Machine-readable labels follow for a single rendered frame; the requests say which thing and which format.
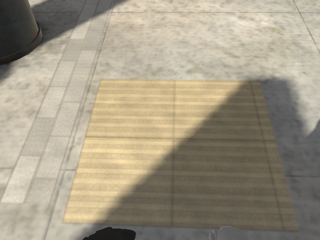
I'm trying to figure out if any robot left hand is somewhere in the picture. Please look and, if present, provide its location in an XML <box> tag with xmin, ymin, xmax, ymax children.
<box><xmin>83</xmin><ymin>227</ymin><xmax>136</xmax><ymax>240</ymax></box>

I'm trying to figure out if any right robot thigh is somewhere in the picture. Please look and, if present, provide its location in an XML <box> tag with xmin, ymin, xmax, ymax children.
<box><xmin>208</xmin><ymin>227</ymin><xmax>249</xmax><ymax>240</ymax></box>

